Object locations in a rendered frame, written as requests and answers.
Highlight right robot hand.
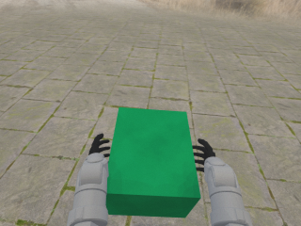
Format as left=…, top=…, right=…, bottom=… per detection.
left=192, top=138, right=215, bottom=172

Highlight left robot hand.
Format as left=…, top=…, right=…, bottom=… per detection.
left=88, top=133, right=110, bottom=162

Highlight right robot forearm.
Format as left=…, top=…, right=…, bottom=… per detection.
left=204, top=156, right=253, bottom=226

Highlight left robot forearm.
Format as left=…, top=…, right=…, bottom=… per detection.
left=66, top=153, right=109, bottom=226

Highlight carton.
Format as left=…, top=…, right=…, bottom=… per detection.
left=105, top=107, right=201, bottom=218

